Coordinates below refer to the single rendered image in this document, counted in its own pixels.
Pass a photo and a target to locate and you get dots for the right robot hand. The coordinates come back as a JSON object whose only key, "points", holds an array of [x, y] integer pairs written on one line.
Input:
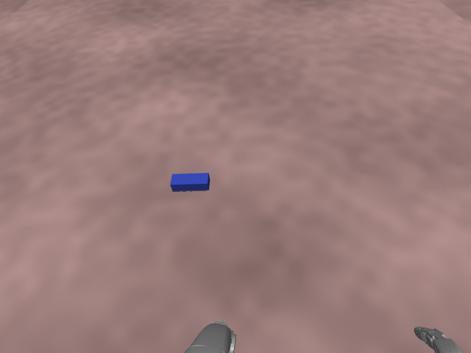
{"points": [[437, 340]]}

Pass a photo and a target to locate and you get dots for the carton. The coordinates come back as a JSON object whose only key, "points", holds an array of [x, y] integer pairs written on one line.
{"points": [[200, 181]]}

